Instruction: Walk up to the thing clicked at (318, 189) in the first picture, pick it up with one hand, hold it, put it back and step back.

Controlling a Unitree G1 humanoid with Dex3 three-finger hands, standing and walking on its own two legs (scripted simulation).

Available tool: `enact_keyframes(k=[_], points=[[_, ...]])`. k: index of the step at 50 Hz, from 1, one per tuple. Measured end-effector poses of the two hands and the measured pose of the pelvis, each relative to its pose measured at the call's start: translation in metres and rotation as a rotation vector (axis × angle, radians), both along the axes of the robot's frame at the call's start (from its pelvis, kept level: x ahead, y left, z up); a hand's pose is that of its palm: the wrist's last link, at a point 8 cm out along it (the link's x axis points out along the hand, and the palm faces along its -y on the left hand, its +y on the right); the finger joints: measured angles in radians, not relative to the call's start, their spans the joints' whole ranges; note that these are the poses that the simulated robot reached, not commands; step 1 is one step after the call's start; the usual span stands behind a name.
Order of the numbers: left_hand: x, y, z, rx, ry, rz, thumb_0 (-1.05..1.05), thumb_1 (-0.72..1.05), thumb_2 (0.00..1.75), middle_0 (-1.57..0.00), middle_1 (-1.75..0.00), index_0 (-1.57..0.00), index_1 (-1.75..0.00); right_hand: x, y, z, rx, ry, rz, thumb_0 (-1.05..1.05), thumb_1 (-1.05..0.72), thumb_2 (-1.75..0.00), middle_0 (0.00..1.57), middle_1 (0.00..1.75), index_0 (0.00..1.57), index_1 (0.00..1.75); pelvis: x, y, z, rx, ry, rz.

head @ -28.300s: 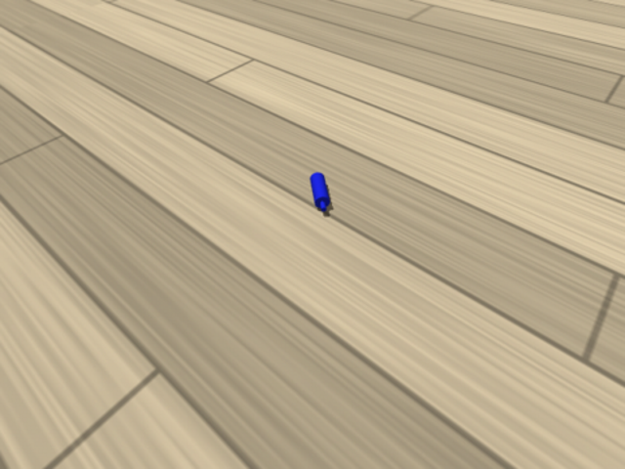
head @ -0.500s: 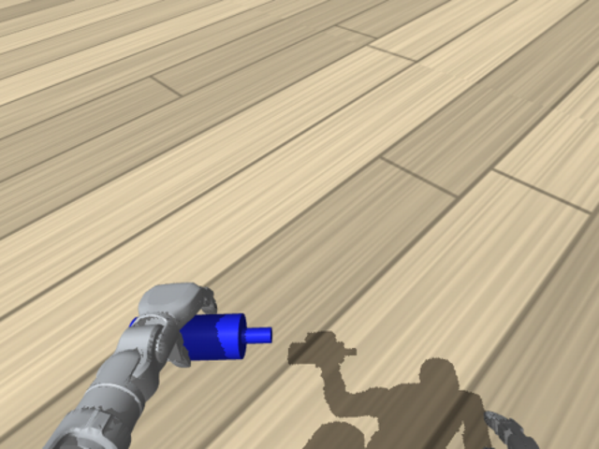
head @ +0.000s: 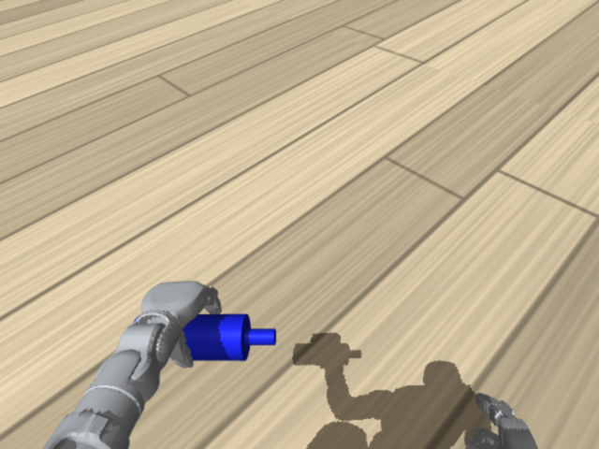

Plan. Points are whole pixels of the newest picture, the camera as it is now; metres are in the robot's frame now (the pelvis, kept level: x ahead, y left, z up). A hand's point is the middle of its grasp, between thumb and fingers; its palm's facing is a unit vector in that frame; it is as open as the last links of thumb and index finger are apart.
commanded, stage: hold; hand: left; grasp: from above
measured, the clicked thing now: (206, 336) +0.30 +0.20 -0.08
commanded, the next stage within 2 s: crouch in 0.42 s
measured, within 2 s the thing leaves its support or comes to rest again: neither
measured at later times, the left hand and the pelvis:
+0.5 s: hand (184, 320) +0.31 +0.23 -0.04, palm faces -0.46 -0.05 -0.88, open 9.7 cm; pelvis +0.01 +0.00 +0.00, yaw +0 degrees
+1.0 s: hand (195, 344) +0.31 +0.24 -0.14, palm faces -0.47 +0.02 -0.88, open 9.8 cm; pelvis +0.00 +0.00 -0.04, yaw +1 degrees
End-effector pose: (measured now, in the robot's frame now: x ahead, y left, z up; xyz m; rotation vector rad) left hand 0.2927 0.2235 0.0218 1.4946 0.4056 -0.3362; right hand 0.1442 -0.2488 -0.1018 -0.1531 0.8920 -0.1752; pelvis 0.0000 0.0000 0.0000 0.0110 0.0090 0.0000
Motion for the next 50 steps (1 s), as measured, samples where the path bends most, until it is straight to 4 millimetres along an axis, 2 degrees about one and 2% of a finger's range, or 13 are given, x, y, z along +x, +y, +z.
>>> enact_keyframes(k=[15,34,38,43,50], points=[[0.011,0.004,-0.001,0.004,0.013,0.002,-0.01,0.07,0.36,-0.76,-0.41,-0.79,-0.39,0.003,0.002,-0.002,0.000,0.031,-0.012,0.01,-0.91,-0.89,0.20,0.30,0.20,0.30,0.010,0.003,0.002,-0.002,0.008,-0.001],[0.022,0.005,-0.004,0.000,0.007,0.014,-0.01,0.07,0.37,-0.74,-0.42,-0.77,-0.40,0.003,-0.004,-0.001,-0.009,0.058,-0.029,0.01,-0.90,-0.89,0.20,0.30,0.20,0.30,0.017,0.001,0.003,-0.003,0.014,0.002],[0.018,0.006,-0.017,-0.001,0.027,0.000,-0.01,0.06,0.39,-0.74,-0.43,-0.76,-0.42,0.001,-0.007,-0.001,-0.018,0.070,-0.029,0.01,-0.90,-0.89,0.20,0.30,0.20,0.30,0.016,0.001,0.002,-0.002,0.027,0.006],[0.014,0.008,-0.048,0.006,0.048,-0.020,-0.01,0.05,0.41,-0.73,-0.45,-0.76,-0.44,-0.007,-0.011,-0.008,-0.044,0.116,-0.014,0.01,-0.90,-0.89,0.20,0.30,0.20,0.30,0.011,0.000,-0.006,-0.005,0.076,0.015],[0.023,0.014,-0.105,0.056,0.013,-0.052,-0.01,0.03,0.43,-0.73,-0.47,-0.76,-0.46,-0.034,-0.023,-0.043,-0.096,0.217,-0.002,0.01,-0.90,-0.89,0.20,0.30,0.20,0.30,-0.002,0.001,-0.040,-0.021,0.212,0.028]])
